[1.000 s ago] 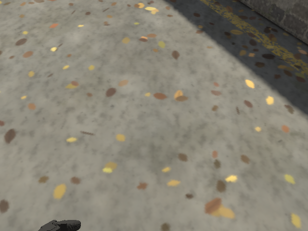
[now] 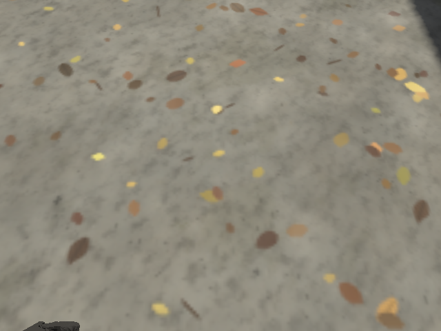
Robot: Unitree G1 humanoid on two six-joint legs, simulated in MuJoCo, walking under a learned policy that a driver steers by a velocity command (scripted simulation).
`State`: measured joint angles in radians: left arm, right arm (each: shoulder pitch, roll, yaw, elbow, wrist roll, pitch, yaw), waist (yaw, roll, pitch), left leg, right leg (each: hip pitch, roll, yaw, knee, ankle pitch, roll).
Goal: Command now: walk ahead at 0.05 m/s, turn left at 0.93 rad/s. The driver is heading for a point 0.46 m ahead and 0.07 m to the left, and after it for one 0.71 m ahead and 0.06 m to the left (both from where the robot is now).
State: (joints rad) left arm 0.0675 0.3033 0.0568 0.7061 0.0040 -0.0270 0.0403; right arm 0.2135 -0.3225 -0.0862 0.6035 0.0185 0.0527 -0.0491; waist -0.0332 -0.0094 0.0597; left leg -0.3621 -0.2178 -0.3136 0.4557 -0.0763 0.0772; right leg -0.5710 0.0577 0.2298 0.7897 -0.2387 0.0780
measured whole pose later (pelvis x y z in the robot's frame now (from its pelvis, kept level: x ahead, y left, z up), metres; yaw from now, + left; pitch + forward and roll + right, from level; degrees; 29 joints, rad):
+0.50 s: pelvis +0.05 -0.06 +0.01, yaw +28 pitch +1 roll -1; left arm 0.11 0.27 0.06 0.69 0.02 0.02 0.02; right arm 0.22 -0.32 -0.08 0.56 0.02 0.07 -0.01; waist 0.01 0.02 0.08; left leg -0.51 0.09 -0.03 0.96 -0.36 -0.11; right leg -0.23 -0.04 -0.16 0.40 -0.19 -0.02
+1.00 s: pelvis +0.15 +0.04 +0.00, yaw +27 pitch +1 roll -1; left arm 0.25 0.32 0.08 0.77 -0.03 -0.04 -0.04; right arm 0.42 -0.28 -0.05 0.72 -0.02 -0.10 0.00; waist -0.03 -0.02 -0.04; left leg 0.12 0.01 0.11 0.18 -0.33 0.01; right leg -0.83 -0.05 0.07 0.95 0.11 0.03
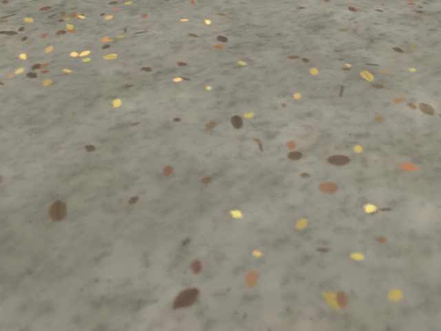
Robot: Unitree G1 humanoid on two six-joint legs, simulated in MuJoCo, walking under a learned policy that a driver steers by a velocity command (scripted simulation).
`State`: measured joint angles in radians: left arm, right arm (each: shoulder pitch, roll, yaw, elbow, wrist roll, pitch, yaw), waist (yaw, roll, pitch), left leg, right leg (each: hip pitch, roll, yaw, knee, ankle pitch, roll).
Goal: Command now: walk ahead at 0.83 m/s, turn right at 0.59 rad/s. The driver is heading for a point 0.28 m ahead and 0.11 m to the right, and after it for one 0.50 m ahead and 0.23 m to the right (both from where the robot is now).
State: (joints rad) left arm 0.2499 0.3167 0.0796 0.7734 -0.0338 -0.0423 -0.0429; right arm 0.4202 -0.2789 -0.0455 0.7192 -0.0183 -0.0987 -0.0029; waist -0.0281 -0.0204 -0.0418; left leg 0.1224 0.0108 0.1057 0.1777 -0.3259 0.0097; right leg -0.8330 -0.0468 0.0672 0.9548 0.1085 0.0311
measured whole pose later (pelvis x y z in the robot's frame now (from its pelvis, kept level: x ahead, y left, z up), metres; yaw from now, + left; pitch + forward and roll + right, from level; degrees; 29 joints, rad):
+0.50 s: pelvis +0.39 -0.11 +0.00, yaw -24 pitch +1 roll +0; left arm 0.40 0.27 0.04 0.73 -0.03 -0.05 0.01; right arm 0.05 -0.29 -0.02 0.57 -0.04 -0.15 0.01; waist 0.07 0.03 0.05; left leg -0.72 0.08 -0.11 0.69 0.12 -0.05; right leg -0.06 0.15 0.18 0.40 -0.33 -0.12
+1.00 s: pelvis +0.62 -0.17 -0.01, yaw -31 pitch -1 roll +2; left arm 0.17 0.25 0.02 0.72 0.03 0.04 0.02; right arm 0.21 -0.24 -0.01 0.78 -0.02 -0.04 0.02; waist -0.03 -0.01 0.04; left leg -0.33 -0.06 0.03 0.48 -0.14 0.04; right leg -0.33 -0.03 0.08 0.58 -0.23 0.01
